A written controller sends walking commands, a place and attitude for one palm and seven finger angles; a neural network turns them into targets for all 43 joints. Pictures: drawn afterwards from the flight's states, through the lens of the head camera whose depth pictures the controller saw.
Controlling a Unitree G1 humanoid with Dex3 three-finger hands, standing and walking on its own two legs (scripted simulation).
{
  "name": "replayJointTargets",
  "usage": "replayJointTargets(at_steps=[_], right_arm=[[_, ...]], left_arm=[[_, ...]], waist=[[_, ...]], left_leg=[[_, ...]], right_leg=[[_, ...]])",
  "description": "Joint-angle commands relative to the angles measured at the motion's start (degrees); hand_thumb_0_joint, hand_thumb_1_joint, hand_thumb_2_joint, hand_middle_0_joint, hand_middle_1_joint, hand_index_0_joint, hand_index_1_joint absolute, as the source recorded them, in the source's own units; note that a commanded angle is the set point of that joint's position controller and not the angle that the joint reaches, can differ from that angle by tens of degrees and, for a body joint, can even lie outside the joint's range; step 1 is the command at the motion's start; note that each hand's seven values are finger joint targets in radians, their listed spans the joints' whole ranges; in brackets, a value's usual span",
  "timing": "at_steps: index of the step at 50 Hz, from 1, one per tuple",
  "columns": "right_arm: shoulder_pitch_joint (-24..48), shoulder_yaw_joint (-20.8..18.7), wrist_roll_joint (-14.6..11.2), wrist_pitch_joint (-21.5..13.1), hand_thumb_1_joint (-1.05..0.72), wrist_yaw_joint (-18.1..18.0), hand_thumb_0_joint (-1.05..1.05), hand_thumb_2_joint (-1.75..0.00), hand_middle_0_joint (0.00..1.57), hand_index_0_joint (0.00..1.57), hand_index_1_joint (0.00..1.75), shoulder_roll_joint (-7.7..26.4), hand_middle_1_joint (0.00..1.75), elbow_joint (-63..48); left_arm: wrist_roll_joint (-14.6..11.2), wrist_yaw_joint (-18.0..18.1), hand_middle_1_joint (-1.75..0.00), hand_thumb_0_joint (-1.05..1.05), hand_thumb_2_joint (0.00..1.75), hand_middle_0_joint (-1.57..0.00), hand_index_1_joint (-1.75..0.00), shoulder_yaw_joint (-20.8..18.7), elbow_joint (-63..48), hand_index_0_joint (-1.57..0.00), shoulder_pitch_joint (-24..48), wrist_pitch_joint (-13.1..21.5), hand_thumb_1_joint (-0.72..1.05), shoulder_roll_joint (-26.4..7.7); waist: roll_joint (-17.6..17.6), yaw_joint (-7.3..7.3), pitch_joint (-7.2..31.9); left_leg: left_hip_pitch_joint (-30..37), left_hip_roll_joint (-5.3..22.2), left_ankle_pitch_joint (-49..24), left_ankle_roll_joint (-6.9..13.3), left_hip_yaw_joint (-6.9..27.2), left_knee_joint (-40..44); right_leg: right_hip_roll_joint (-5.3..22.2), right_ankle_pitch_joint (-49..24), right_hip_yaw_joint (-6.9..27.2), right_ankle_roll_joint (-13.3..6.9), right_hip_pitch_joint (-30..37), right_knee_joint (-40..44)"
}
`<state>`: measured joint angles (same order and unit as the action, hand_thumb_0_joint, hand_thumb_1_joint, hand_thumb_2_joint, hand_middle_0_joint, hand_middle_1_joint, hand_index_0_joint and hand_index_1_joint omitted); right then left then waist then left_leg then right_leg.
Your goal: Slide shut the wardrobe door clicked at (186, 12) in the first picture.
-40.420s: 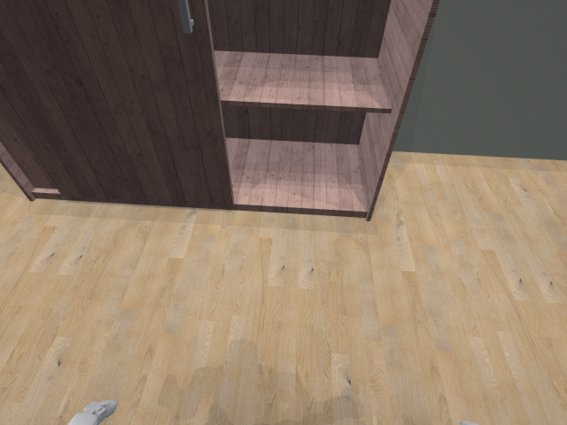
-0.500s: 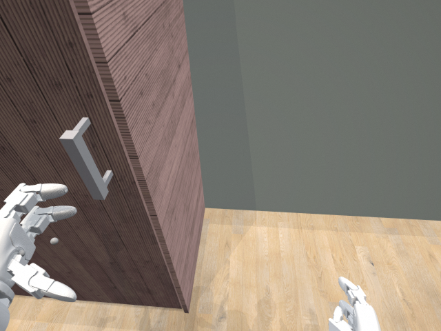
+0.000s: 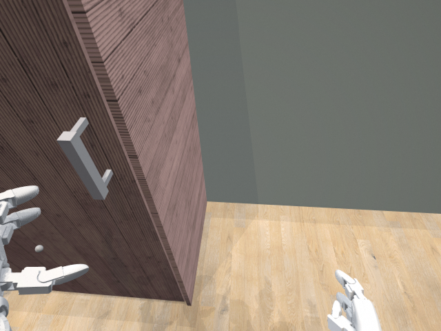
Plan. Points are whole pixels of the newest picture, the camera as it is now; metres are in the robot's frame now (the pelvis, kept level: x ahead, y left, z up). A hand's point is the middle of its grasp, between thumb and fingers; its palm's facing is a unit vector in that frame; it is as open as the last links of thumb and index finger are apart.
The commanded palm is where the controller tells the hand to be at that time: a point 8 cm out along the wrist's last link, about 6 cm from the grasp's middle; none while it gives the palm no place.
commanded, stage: draw the hand back to the body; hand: left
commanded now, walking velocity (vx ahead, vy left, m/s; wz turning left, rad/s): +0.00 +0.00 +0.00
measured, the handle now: (91, 160) +0.34 +0.28 +0.15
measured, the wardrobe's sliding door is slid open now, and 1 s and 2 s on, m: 0.00 0.00 0.00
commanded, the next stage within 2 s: step back with the hand held close in 0.84 s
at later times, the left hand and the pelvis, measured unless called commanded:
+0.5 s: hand (53, 217) +0.21 +0.28 +0.16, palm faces +0.46 -0.80 -0.38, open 8.4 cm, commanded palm +0.16 +0.31 +0.17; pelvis +0.02 +0.02 +0.00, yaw -1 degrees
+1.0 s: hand (50, 227) +0.20 +0.27 +0.16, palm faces +0.48 -0.79 -0.37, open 7.4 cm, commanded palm +0.15 +0.31 +0.18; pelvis +0.00 +0.01 +0.00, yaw -1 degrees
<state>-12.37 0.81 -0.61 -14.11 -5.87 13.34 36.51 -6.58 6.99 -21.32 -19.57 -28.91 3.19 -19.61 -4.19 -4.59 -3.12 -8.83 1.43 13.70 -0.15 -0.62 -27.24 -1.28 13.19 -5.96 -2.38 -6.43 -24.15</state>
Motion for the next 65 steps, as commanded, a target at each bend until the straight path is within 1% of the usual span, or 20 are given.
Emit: replayJointTargets(at_steps=[1,5,10,14,19,23,36,40,43,46,48,49,50,51,52,54,57,60,64,65], right_arm=[[6.9,-3.0,0.3,-1.9,-0.90,-0.6,0.00,-0.90,0.20,0.20,0.30,6.2,0.30,-7.4],[7.6,-3.2,0.4,-0.7,-0.90,-0.6,0.00,-0.90,0.20,0.20,0.30,6.3,0.30,-7.0],[8.2,-3.1,0.5,0.5,-0.90,-0.1,0.00,-0.90,0.20,0.20,0.30,6.1,0.30,-7.2],[7.8,-3.2,0.7,1.0,-0.90,0.6,0.00,-0.90,0.20,0.20,0.30,6.0,0.30,-7.6],[7.5,-3.2,0.4,2.4,-0.90,1.0,0.00,-0.90,0.20,0.20,0.30,5.7,0.30,-7.9],[7.5,-3.2,0.3,3.3,-0.90,1.0,0.00,-0.90,0.20,0.20,0.30,5.6,0.30,-8.1],[8.4,-3.0,0.4,3.8,-0.90,0.8,0.00,-0.90,0.20,0.20,0.30,5.2,0.30,-8.4],[8.6,-2.8,0.4,4.0,-0.90,0.7,0.00,-0.90,0.20,0.20,0.30,5.0,0.30,-8.1],[8.7,-3.0,0.5,4.0,-0.90,0.7,0.00,-0.90,0.20,0.20,0.30,5.1,0.30,-8.1],[9.0,-3.0,0.3,4.0,-0.90,0.7,0.00,-0.90,0.20,0.20,0.30,5.0,0.30,-8.1],[9.3,-3.1,0.3,3.7,-0.90,0.5,0.00,-0.90,0.20,0.20,0.30,5.1,0.30,-8.2],[8.3,-1.7,-0.5,4.9,-0.90,1.1,0.00,-0.90,0.20,0.20,0.30,5.1,0.30,-11.3],[7.9,-2.2,0.1,5.9,-0.90,0.9,0.00,-0.90,0.20,0.20,0.30,4.8,0.30,-9.2],[7.6,-2.4,0.0,6.6,-0.90,1.4,0.00,-0.90,0.20,0.20,0.30,4.8,0.30,-9.8],[7.4,-2.4,-0.2,7.3,-0.90,1.7,0.00,-0.90,0.20,0.20,0.30,4.9,0.30,-10.6],[7.1,-2.8,-0.2,8.0,-0.90,1.5,0.00,-0.90,0.20,0.20,0.30,5.4,0.30,-11.1],[6.6,-3.0,-0.3,9.1,-0.90,1.2,0.00,-0.90,0.20,0.20,0.30,5.8,0.30,-12.3],[7.0,-3.2,-0.5,10.2,-0.90,0.6,0.00,-0.90,0.20,0.20,0.30,5.8,0.30,-13.1],[7.9,-3.2,-0.4,10.5,-0.90,-0.3,0.00,-0.90,0.20,0.20,0.30,6.7,0.30,-14.1],[7.4,-3.1,-0.4,10.5,-0.90,-0.4,0.00,-0.90,0.20,0.20,0.30,6.5,0.30,-14.2]], left_arm=[[1.8,3.1,-0.77,0.00,0.51,-0.23,-0.77,-5.3,-10.3,-0.23,6.8,5.3,0.10,-11.0],[2.3,3.1,-0.68,0.00,0.58,-0.22,-0.68,-4.8,-8.4,-0.22,7.1,5.8,0.25,-10.6],[2.5,2.8,-0.58,0.00,0.67,-0.22,-0.58,-4.1,-10.1,-0.22,6.3,5.9,0.43,-9.9],[2.7,2.7,-0.49,0.00,0.74,-0.21,-0.49,-5.6,-13.6,-0.21,4.1,5.9,0.57,-11.6],[2.5,2.3,-0.38,0.00,0.83,-0.21,-0.38,-5.0,-13.6,-0.21,4.6,5.4,0.75,-10.6],[2.4,2.1,-0.30,0.00,0.90,-0.20,-0.30,-3.9,-12.7,-0.20,6.2,5.3,0.90,-9.4],[2.5,2.4,-0.30,0.00,0.90,-0.20,-0.30,-3.8,-14.6,-0.20,8.1,5.5,0.90,-10.1],[2.3,2.4,-0.30,0.00,0.90,-0.20,-0.30,-3.5,-12.4,-0.20,7.8,5.4,0.90,-9.5],[2.3,2.3,-0.30,0.00,0.90,-0.20,-0.30,-3.9,-12.2,-0.20,7.6,5.7,0.90,-9.7],[2.1,2.1,-0.30,0.00,0.90,-0.20,-0.30,-3.2,-11.7,-0.20,7.7,5.8,0.90,-9.2],[2.3,2.4,-0.30,0.00,0.90,-0.20,-0.30,-4.8,-15.2,-0.20,12.1,6.4,0.90,-11.7],[3.1,3.0,-0.30,0.00,0.90,-0.20,-0.30,-13.0,-19.7,-0.20,21.2,8.6,0.90,-21.1],[3.0,2.0,-0.30,0.00,0.90,-0.20,-0.30,-7.1,-11.8,-0.20,9.1,7.8,0.90,-12.8],[3.5,1.6,-0.30,0.00,0.90,-0.20,-0.30,-4.8,-11.1,-0.20,5.9,7.0,0.90,-10.5],[3.5,1.5,-0.30,0.00,0.90,-0.20,-0.30,-4.2,-11.1,-0.20,4.2,6.7,0.90,-9.8],[3.6,2.0,-0.30,0.00,0.90,-0.20,-0.30,-5.1,-13.7,-0.20,2.1,7.3,0.90,-10.6],[3.6,2.8,-0.30,0.00,0.90,-0.20,-0.30,-6.9,-16.5,-0.20,-1.8,7.3,0.90,-12.4],[3.4,3.4,-0.30,0.00,0.90,-0.20,-0.30,-9.2,-19.5,-0.20,-2.9,7.2,0.90,-14.6],[3.4,4.2,-0.30,0.00,0.90,-0.20,-0.30,-11.8,-22.8,-0.20,-2.1,7.5,0.90,-16.8],[3.4,4.2,-0.30,0.00,0.90,-0.20,-0.30,-11.1,-22.0,-0.20,-2.7,7.5,0.90,-15.4]], waist=[[1.2,1.59,3.5],[3.7,1.25,3.7],[1.2,0.63,4.9],[-0.3,0.07,6.8],[0.0,0.70,4.0],[-0.1,1.04,3.9],[0.3,1.04,5.6],[1.0,1.19,2.6],[1.3,0.97,3.8],[1.2,1.03,2.6],[-0.6,1.14,4.6],[-3.7,2.54,-1.7],[4.1,3.17,-1.5],[7.4,3.22,-0.2],[7.8,3.29,2.1],[3.6,3.27,6.9],[2.1,3.40,12.0],[3.9,3.66,13.3],[-1.4,3.01,12.8],[-1.8,3.02,12.3]], left_leg=[[2.1,-0.9,-3.0,1.2,-0.5,6.0],[3.0,-0.6,-5.1,1.4,-0.3,7.3],[3.9,-0.4,-10.8,1.0,0.1,8.3],[4.3,-0.3,-17.8,0.4,0.6,7.5],[3.4,0.0,-18.0,0.0,0.3,7.5],[4.0,0.1,-16.5,0.2,-0.1,7.7],[4.6,-0.3,-11.9,0.3,0.2,8.4],[3.6,-0.3,-8.3,0.4,0.0,8.8],[4.1,-0.5,-8.7,0.6,-0.1,8.7],[4.0,-0.4,-7.9,0.7,-0.3,8.7],[4.9,-0.7,-7.4,0.7,-0.4,8.5],[-2.4,0.5,-3.3,1.2,1.1,7.0],[-3.2,1.1,-3.8,1.4,1.9,3.8],[-2.1,1.0,-4.9,1.3,1.7,1.5],[-1.3,0.8,-5.4,1.3,1.2,-0.3],[-1.8,1.2,-8.6,1.0,1.2,-2.2],[-2.7,2.4,-13.1,0.8,1.8,-3.4],[-4.0,3.2,-15.9,0.8,2.9,-3.9],[-8.7,5.9,-16.3,1.9,6.7,1.2],[-10.7,6.7,-15.3,2.3,7.4,2.7]], right_leg=[[1.9,0.6,4.3,2.4,-1.1,7.4],[1.7,-1.6,3.8,2.4,0.3,7.2],[1.4,-7.5,3.4,2.1,3.4,5.9],[1.1,-12.7,3.3,1.8,5.6,4.9],[1.0,-12.8,3.1,1.8,4.3,5.4],[1.0,-11.8,3.3,2.0,3.3,5.8],[0.8,-8.4,3.4,1.8,3.8,6.9],[1.0,-5.1,3.6,1.9,2.3,8.2],[1.0,-5.7,3.7,1.9,2.9,8.0],[1.1,-4.8,4.0,2.0,2.2,8.4],[1.2,-4.5,4.3,2.0,2.7,8.6],[3.6,-5.4,7.7,1.9,-2.0,9.6],[6.0,-5.0,8.4,1.8,-6.0,10.0],[7.4,-5.1,9.9,1.4,-7.8,10.5],[8.8,-5.5,10.3,1.0,-8.0,10.0],[10.4,-10.0,10.3,0.1,-6.4,6.9],[10.8,-12.7,9.6,-0.1,-5.1,2.6],[10.3,-15.3,9.0,0.0,-5.3,-0.3],[5.7,-10.2,6.5,1.9,-4.1,-4.8],[4.6,-8.3,5.9,2.4,-3.1,-6.4]])
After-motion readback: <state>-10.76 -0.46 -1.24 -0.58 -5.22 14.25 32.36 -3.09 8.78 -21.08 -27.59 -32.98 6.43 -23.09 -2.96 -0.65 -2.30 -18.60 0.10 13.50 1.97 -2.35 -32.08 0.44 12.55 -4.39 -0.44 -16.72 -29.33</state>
